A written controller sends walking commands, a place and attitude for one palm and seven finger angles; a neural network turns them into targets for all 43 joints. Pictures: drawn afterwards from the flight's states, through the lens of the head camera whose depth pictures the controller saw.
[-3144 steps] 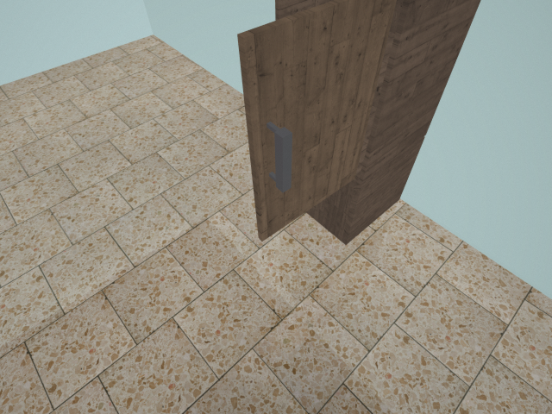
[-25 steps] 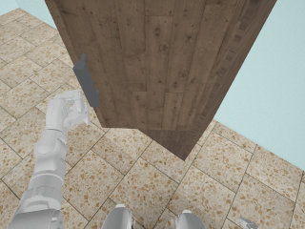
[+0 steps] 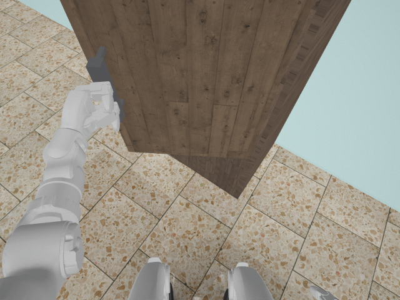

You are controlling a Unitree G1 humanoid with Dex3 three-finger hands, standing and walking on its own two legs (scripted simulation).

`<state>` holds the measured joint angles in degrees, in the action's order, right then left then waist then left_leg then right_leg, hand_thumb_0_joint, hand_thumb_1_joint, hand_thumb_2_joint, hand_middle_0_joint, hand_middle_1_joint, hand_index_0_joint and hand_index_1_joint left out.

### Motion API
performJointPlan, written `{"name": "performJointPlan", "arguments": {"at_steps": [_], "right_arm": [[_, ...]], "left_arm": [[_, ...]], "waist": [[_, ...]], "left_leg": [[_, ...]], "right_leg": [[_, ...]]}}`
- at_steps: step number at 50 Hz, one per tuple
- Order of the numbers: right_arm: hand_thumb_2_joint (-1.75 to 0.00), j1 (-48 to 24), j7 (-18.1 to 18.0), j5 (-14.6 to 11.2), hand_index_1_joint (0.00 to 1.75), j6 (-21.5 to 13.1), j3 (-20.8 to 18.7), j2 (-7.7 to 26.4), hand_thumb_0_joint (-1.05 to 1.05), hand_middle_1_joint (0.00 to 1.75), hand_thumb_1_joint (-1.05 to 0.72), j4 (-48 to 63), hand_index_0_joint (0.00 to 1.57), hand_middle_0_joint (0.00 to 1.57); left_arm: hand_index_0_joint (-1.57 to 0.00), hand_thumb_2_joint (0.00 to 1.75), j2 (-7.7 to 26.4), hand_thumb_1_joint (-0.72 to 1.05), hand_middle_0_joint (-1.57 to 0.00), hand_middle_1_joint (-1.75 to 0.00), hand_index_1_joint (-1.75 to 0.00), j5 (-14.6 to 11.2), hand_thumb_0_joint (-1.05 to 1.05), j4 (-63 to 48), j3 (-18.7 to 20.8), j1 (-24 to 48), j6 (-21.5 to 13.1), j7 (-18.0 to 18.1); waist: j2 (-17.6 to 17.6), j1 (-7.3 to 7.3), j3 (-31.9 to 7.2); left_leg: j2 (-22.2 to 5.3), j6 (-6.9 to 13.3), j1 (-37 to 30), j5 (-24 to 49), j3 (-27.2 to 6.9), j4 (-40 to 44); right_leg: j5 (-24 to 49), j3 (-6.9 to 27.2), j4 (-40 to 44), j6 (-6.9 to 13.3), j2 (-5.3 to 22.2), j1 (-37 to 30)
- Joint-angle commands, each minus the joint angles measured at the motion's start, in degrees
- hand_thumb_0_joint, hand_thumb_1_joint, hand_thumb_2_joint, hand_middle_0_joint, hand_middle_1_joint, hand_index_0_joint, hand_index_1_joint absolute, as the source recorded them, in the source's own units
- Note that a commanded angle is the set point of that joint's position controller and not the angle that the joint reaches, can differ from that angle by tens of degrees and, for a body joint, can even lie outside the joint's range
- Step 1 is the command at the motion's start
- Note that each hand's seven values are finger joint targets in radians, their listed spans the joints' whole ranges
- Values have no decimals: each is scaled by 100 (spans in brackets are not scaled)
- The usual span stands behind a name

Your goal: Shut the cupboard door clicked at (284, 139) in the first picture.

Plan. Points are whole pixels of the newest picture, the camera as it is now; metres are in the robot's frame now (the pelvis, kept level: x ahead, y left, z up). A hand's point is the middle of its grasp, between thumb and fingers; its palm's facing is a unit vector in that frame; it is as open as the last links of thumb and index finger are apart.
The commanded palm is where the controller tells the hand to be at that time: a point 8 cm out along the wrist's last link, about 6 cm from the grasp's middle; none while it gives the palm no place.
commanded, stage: push the door shut along its arc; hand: left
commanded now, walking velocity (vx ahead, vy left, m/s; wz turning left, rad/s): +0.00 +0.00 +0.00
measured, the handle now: (110, 86) +0.54 +0.19 +0.07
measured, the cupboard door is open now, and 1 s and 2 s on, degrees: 32 17 11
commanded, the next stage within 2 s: pull the fist back off the door in 1.34 s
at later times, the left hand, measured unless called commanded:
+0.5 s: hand (129, 90) +0.52 +0.15 +0.08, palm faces -0.24 -0.97 -0.03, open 3.1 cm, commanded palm +0.53 +0.18 +0.08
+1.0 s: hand (159, 68) +0.58 +0.09 +0.09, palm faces -0.37 -0.93 -0.02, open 3.1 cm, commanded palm +0.59 +0.13 +0.08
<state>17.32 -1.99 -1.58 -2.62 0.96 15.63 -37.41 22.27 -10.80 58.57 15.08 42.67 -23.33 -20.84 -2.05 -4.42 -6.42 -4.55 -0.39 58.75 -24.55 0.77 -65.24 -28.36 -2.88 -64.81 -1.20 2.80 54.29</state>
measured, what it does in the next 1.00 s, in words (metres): stands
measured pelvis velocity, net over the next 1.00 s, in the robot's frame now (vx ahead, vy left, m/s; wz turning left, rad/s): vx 0.00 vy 0.01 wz -0.05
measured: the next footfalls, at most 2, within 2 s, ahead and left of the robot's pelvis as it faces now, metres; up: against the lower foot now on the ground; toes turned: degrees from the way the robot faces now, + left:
none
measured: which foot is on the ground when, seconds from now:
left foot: down 0.00-1.00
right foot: down 0.00-1.00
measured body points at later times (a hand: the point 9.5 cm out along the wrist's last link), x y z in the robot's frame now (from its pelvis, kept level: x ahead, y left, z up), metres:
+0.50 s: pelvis -0.01 +0.01 -0.02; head +0.14 +0.02 +0.40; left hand +0.53 +0.20 +0.08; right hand +0.01 -0.27 -0.13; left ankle +0.06 +0.13 -0.65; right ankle +0.03 -0.14 -0.65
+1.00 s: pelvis +0.00 +0.01 -0.03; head +0.18 +0.02 +0.39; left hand +0.59 +0.14 +0.09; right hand -0.02 -0.26 -0.13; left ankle +0.06 +0.13 -0.65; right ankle +0.03 -0.14 -0.65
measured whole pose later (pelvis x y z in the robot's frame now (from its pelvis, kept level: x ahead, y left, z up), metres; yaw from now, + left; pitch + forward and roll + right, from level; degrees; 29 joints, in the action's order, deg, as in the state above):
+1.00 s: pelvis +0.00 +0.01 -0.03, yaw -3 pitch +28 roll -4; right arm 20.8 -0.8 0.7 -4.7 2.3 15.8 -37.2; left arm 33.3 -1.7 73.3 17.7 72.0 -14.1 -24.6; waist -3.8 -15.1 -5.8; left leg -6.4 0.6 73.7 -27.4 0.5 -73.2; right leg -29.2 -2.1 -70.2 -2.0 0.9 68.6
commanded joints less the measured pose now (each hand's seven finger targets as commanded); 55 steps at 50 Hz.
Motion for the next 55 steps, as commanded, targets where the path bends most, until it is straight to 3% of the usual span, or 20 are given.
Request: {"name": "performJointPlan", "arguments": {"at_steps": [1,4,10,11,13,15,19,22,23,28,30,32,34,37,40,43,46,48,52,55], "right_arm": [[-90,563,-75,-16,30,-230,-385,987,0,30,-90,436,20,20],[-90,635,-52,-14,30,-238,-408,984,0,30,-90,352,20,20],[-90,779,-57,-33,30,-272,-374,1055,0,30,-90,233,20,20],[-90,849,-68,-10,30,-300,-369,1074,0,30,-90,223,20,20],[-90,877,-53,-10,30,-316,-379,1072,0,30,-90,207,20,20],[-90,921,-32,-2,30,-339,-364,1081,0,30,-90,178,20,20],[-90,1027,-23,13,30,-340,-330,1123,0,30,-90,227,20,20],[-90,1100,-3,32,30,-370,-330,1103,0,30,-90,191,20,20],[-90,1121,11,45,30,-364,-340,1114,0,30,-90,184,20,20],[-90,1251,27,65,30,-337,-334,1148,0,30,-90,156,20,20],[-90,1278,29,75,30,-348,-334,1134,0,30,-90,123,20,20],[-90,1338,18,84,30,-364,-344,1154,0,30,-90,108,20,20],[-90,1358,27,101,30,-355,-345,1134,0,30,-90,79,20,20],[-90,1421,18,116,30,-379,-342,1137,0,30,-90,41,20,20],[-90,1460,24,151,30,-355,-310,1137,0,30,-90,65,20,20],[-90,1467,39,164,30,-337,-283,1122,0,30,-90,67,20,20],[-90,1530,52,194,30,-313,-249,1117,0,30,-90,141,20,20],[-90,1520,61,203,30,-272,-255,1107,0,30,-90,159,20,20],[-90,1600,47,219,30,-229,-270,1130,0,30,-90,203,20,20],[-90,1605,27,210,30,-203,-294,1112,0,30,-90,143,20,20]], "left_arm": [[-130,90,1058,90,-130,-150,-150,-60,0,-1033,103,3004,-257,-164],[-130,90,883,90,-130,-150,-150,-31,0,-923,-74,3181,-223,-237],[-130,90,1111,90,-130,-150,-150,113,0,-474,-130,3901,-38,-266],[-130,90,1340,90,-130,-150,-150,115,0,-525,46,4078,-62,-263],[-130,90,1251,90,-130,-150,-150,188,0,-472,-83,4120,-30,-306],[-130,90,1195,90,-130,-150,-150,207,0,-322,-161,4293,55,-340],[-130,90,1735,90,-130,-150,-150,205,0,-272,253,4572,125,-339],[-130,90,1601,90,-130,-150,-150,350,0,-341,34,4963,105,-333],[-130,90,1626,90,-130,-150,-150,397,0,-278,42,4883,122,-324],[-130,90,1650,90,-130,-150,-150,443,0,-143,-6,5143,254,-412],[-130,90,1559,90,-130,-150,-150,452,0,-160,-107,5374,324,-457],[-130,90,1677,90,-130,-150,-150,451,0,-322,-42,5562,293,-486],[-130,90,1478,90,-130,-150,-150,456,0,-178,-158,5553,383,-503],[-130,90,1524,90,-130,-150,-150,480,0,-160,-139,5802,424,-504],[-130,90,1897,90,-130,-150,-150,525,0,25,164,5721,528,-470],[-130,90,2000,90,-130,-150,-150,617,0,235,234,5702,570,-417],[-130,90,2414,90,-130,-150,-150,725,0,237,510,5790,561,-357],[-130,90,2412,90,-130,-150,-150,840,0,388,463,5694,597,-353],[-130,90,2748,90,-130,-150,-150,899,0,329,647,5844,616,-459],[-130,90,2439,90,-130,-150,-150,915,0,439,355,6033,745,-592]], "waist": [[-111,-377,-2416],[-315,-455,-2597],[-175,-740,-2301],[-298,-694,-2450],[-501,-702,-2702],[-556,-801,-2612],[-483,-795,-2873],[-698,-921,-2974],[-841,-886,-2994],[-741,-1019,-3019],[-826,-1095,-3041],[-1015,-1067,-3274],[-939,-1139,-3165],[-974,-1196,-3227],[-919,-1123,-3248],[-919,-1153,-3090],[-947,-1111,-3225],[-990,-1136,-3231],[-801,-1173,-3469],[-760,-1324,-3366]], "left_leg": [[312,195,-1899,596,-345,668],[275,168,-2146,701,-402,624],[270,226,-1674,204,-416,513],[282,232,-1722,301,-435,471],[263,204,-1939,451,-470,438],[235,196,-1965,403,-507,409],[223,223,-1784,589,-481,286],[193,212,-1973,656,-544,233],[187,189,-2071,674,-569,237],[165,188,-2143,886,-627,183],[166,199,-2153,876,-623,129],[159,178,-2380,1081,-667,122],[156,182,-2393,1135,-681,97],[151,186,-2427,1233,-700,48],[170,202,-2218,1393,-649,-14],[161,200,-2105,1435,-619,-73],[172,222,-1920,1601,-571,-153],[168,209,-1856,1689,-542,-215],[168,252,-1616,1807,-476,-329],[177,273,-1540,1672,-459,-397]], "right_leg": [[920,119,929,257,-385,-302],[916,80,886,259,-386,-10],[526,101,884,234,-408,318],[574,87,821,264,-421,290],[623,75,777,274,-412,433],[577,40,755,272,-424,656],[677,64,686,270,-449,503],[685,26,610,261,-463,782],[665,14,606,283,-469,860],[789,-44,576,290,-500,957],[798,-58,567,282,-506,1046],[890,-59,522,300,-503,1087],[926,-89,539,297,-517,1200],[963,-110,492,299,-528,1265],[1069,-106,471,316,-542,1037],[1085,-114,455,306,-550,1128],[1217,-95,355,305,-574,954],[1298,-89,339,293,-568,966],[1573,-45,274,251,-598,670],[1545,-39,327,234,-609,790]]}}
